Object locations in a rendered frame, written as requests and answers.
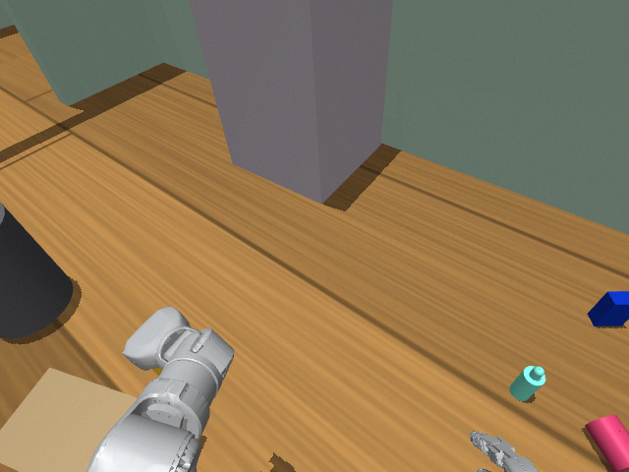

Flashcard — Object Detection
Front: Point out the right robot hand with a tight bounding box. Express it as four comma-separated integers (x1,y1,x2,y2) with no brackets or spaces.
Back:
470,432,539,472

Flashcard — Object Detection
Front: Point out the left robot hand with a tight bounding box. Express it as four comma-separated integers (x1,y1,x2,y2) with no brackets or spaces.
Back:
123,306,190,371

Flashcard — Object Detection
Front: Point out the left robot arm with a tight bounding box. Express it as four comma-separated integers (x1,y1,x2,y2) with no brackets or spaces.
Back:
86,325,234,472

